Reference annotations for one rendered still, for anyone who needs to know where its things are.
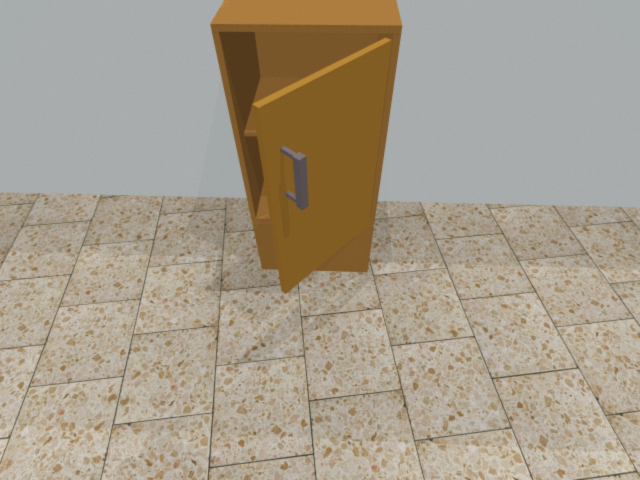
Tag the handle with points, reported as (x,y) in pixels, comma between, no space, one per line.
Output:
(300,178)

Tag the cupboard door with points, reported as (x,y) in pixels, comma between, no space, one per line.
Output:
(334,117)

